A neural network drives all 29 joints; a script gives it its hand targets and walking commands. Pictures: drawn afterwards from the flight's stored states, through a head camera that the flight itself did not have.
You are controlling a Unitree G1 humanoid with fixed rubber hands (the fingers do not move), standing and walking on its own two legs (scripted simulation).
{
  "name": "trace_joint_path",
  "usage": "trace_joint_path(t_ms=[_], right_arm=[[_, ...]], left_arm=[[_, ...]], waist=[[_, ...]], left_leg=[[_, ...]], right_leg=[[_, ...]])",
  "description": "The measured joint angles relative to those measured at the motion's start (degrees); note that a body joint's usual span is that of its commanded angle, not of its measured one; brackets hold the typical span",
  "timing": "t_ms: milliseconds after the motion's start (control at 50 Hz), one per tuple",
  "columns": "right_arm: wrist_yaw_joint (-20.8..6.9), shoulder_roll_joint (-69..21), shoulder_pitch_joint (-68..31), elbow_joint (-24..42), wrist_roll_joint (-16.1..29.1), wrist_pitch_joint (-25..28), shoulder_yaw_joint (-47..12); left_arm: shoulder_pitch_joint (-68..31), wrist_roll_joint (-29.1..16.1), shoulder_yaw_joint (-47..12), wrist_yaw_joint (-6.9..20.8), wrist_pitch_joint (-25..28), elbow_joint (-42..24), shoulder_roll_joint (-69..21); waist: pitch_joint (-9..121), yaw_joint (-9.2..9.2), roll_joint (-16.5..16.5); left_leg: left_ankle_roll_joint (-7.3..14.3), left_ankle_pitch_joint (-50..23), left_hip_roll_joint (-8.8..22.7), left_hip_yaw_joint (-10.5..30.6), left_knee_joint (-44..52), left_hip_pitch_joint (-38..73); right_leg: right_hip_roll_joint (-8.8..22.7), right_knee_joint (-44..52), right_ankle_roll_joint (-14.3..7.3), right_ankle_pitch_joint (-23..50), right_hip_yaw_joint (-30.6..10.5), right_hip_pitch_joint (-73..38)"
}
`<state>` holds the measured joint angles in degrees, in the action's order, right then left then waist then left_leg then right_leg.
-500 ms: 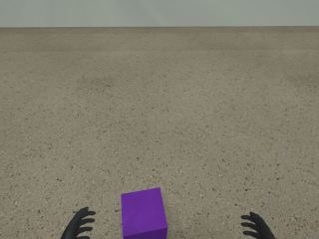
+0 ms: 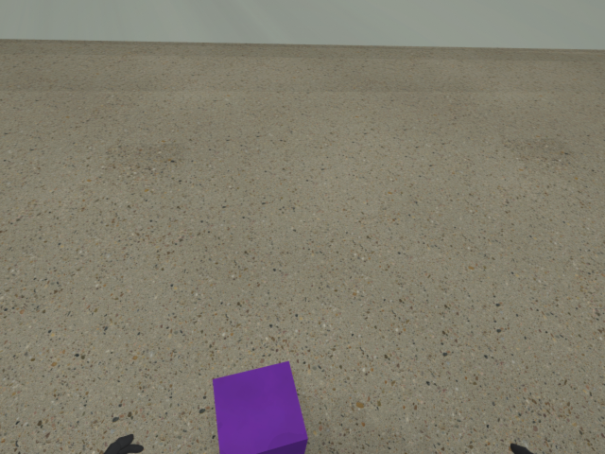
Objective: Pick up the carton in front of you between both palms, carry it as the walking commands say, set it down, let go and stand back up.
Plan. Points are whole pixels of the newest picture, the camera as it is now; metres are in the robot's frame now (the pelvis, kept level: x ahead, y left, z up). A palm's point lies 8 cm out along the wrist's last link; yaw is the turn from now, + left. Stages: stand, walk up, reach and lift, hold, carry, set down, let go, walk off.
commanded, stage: stand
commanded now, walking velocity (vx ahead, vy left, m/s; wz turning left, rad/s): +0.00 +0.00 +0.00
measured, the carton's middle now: (259, 422) +0.36 +0.12 -0.65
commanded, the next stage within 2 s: none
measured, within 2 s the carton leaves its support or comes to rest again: neither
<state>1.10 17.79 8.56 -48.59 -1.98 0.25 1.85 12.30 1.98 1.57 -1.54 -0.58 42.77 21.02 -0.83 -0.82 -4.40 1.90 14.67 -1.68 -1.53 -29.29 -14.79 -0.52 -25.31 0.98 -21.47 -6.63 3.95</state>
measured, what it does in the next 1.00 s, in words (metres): stands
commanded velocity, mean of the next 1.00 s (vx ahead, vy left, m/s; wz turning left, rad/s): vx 0.00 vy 0.00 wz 0.00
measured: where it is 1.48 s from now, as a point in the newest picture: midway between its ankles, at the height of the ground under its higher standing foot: outside the picture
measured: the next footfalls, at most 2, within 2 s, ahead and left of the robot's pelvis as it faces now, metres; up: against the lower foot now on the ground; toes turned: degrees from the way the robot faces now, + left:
none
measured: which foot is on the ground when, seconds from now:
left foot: down 0.00-1.00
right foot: down 0.00-1.00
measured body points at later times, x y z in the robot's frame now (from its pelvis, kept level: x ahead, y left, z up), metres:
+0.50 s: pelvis -0.01 +0.00 +0.01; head -0.01 +0.02 +0.45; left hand +0.09 +0.30 -0.12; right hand +0.10 -0.31 -0.09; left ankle +0.01 +0.10 -0.74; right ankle -0.09 -0.14 -0.74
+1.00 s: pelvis -0.02 +0.00 +0.01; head -0.02 +0.02 +0.46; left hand +0.07 +0.31 -0.12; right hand +0.08 -0.32 -0.10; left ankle +0.01 +0.10 -0.74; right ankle -0.09 -0.14 -0.74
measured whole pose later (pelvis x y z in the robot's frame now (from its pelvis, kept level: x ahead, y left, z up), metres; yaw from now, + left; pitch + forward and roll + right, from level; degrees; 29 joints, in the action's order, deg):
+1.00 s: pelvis -0.02 +0.00 +0.01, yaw +1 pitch -2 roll +0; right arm 0.5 21.3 5.2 -60.5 -0.6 0.5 1.0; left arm 10.5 1.4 0.5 -1.1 0.3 54.4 23.0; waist -2.1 -0.7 -2.6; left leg 1.7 9.5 -1.6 -0.7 -22.8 -11.2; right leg -0.4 -19.3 0.9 -16.7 -5.9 0.5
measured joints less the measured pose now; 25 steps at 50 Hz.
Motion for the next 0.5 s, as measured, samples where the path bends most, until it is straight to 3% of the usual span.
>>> trace_joint_path(t_ms=[500], right_arm=[[-0.3, 2.3, -2.0, -7.8, 0.7, 0.1, -0.3]], left_arm=[[-0.6, -0.3, -1.0, 0.1, 0.7, 7.3, 1.1]], waist=[[-0.5, 0.12, 1.2]], left_leg=[[0.0, -3.2, 0.1, 0.1, 4.1, 2.6]], right_leg=[[0.1, 3.6, 0.0, 2.9, 0.0, -2.4]])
